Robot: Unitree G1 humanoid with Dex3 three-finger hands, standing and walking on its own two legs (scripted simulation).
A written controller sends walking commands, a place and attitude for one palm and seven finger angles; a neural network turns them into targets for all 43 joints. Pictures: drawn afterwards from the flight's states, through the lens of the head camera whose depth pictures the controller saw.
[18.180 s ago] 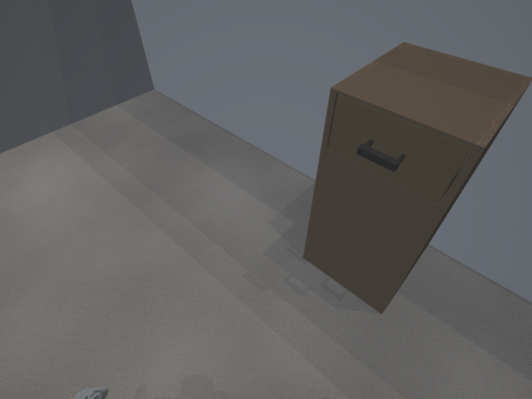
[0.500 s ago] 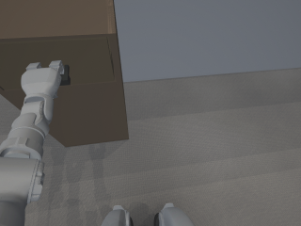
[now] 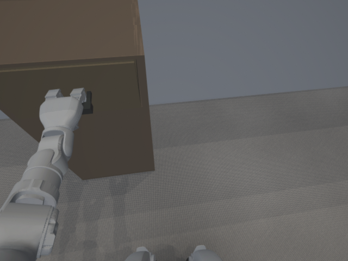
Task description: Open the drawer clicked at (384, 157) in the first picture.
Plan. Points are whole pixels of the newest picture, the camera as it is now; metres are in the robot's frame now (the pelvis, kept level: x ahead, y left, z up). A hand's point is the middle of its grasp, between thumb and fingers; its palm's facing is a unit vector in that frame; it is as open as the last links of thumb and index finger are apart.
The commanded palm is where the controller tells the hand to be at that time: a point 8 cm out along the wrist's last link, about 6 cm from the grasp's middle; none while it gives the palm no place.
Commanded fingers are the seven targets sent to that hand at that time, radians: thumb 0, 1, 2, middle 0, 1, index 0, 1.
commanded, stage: pull the drawer open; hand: left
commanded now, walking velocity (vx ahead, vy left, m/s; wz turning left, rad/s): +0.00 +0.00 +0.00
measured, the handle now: (69, 103) +0.50 +0.25 +0.01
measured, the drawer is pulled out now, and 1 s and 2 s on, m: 0.01 0.08 0.15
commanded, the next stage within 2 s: none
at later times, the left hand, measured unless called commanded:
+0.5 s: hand (71, 134) +0.42 +0.24 -0.02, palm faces -0.06 -0.06 -1.00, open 5.4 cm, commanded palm +0.39 +0.23 +0.03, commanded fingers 0.00 0.90 0.90 -0.40 -1.35 -0.40 -1.35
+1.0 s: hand (70, 150) +0.38 +0.24 -0.02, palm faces -0.05 -0.05 -1.00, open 5.4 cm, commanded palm +0.34 +0.23 +0.03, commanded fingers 0.00 0.90 0.90 -0.40 -1.35 -0.40 -1.35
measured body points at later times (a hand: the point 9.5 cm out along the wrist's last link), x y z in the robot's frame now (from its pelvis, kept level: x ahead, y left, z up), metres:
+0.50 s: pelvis +0.02 +0.00 +0.01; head +0.12 +0.00 +0.45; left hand +0.42 +0.24 +0.04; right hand +0.09 -0.27 -0.12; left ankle -0.02 +0.06 -0.68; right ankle -0.02 -0.12 -0.68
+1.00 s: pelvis +0.01 -0.02 +0.01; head +0.09 -0.02 +0.45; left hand +0.37 +0.24 +0.04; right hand +0.09 -0.28 -0.12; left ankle -0.02 +0.06 -0.68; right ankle -0.02 -0.12 -0.68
